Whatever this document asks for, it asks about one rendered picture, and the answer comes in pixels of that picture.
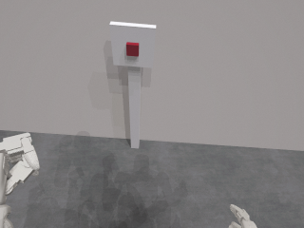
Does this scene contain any panel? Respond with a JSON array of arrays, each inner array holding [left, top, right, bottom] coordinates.
[[109, 21, 156, 149]]

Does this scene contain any button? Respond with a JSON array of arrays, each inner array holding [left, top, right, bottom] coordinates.
[[126, 42, 139, 57]]

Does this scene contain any robot right hand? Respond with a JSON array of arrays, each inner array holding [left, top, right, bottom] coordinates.
[[228, 204, 257, 228]]

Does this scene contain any robot left hand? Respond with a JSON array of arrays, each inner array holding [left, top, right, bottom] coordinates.
[[0, 132, 40, 205]]

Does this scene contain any left robot forearm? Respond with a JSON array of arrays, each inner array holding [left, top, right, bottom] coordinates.
[[0, 204, 14, 228]]

